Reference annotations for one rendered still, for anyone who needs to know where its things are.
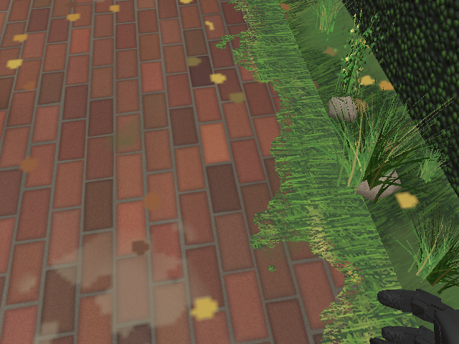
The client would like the right robot hand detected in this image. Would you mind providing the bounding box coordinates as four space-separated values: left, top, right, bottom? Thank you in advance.
369 289 459 344

